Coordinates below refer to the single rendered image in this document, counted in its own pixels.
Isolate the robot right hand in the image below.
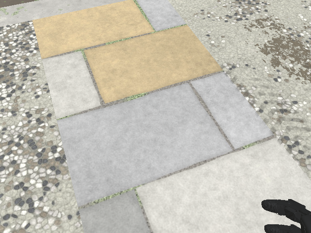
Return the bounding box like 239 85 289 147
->
261 199 311 233

